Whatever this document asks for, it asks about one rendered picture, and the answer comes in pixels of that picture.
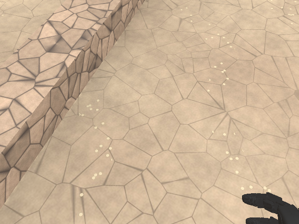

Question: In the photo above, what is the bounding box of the right robot hand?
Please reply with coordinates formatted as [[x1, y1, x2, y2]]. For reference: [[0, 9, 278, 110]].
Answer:
[[242, 192, 299, 224]]

